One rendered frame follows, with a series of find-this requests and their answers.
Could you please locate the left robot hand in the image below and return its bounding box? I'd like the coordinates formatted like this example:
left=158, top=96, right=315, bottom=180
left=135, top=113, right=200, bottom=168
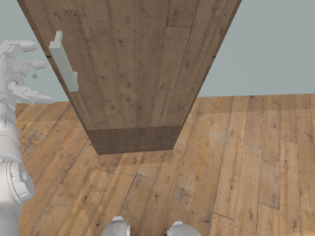
left=0, top=39, right=56, bottom=106

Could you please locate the robot right shin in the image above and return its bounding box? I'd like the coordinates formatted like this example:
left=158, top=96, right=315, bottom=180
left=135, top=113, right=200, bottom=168
left=171, top=220, right=183, bottom=227

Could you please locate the handle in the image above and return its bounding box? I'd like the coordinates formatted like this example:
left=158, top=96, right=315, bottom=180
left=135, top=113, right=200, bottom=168
left=49, top=30, right=79, bottom=91

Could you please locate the cupboard door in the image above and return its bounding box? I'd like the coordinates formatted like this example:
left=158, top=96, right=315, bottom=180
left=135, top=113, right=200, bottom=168
left=24, top=0, right=237, bottom=131

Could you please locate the right robot thigh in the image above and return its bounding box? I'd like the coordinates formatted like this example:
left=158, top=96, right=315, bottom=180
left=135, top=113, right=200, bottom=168
left=166, top=224, right=201, bottom=236

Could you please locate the left robot upper arm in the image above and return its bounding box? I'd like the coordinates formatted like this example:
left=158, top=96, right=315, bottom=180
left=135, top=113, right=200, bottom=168
left=0, top=160, right=34, bottom=236

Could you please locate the robot left forearm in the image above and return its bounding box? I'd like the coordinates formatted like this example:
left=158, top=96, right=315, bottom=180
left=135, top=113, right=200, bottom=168
left=0, top=92, right=23, bottom=163

